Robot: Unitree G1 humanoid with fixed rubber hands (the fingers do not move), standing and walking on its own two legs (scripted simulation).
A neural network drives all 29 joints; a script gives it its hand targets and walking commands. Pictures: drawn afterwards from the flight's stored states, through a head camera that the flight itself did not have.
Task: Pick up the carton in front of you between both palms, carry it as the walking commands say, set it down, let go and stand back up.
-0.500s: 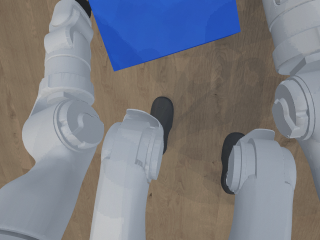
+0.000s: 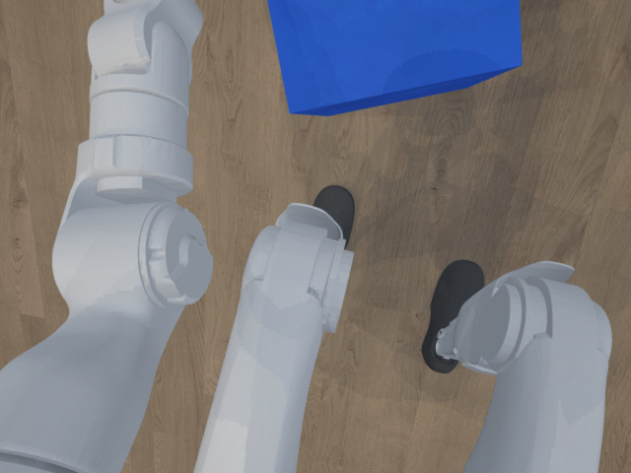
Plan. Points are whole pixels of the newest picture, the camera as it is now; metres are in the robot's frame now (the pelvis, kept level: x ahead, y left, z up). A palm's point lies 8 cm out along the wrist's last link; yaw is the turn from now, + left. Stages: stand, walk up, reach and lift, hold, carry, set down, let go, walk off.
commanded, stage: set down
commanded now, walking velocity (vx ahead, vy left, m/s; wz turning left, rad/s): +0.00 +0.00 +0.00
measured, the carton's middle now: (384, 9) +0.54 +0.10 -0.30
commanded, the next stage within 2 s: let go in 0.72 s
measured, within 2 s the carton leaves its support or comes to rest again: neither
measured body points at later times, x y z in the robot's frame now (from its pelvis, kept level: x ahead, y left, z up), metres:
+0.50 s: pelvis +0.03 +0.00 +0.12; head +0.39 +0.01 +0.39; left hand +0.53 +0.30 +0.02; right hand +0.68 -0.07 +0.02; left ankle +0.16 +0.13 -0.39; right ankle +0.09 -0.11 -0.39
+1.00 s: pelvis +0.06 +0.01 +0.25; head +0.36 +0.02 +0.58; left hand +0.48 +0.27 +0.14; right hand +0.61 -0.10 +0.13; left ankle +0.16 +0.13 -0.39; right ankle +0.08 -0.12 -0.39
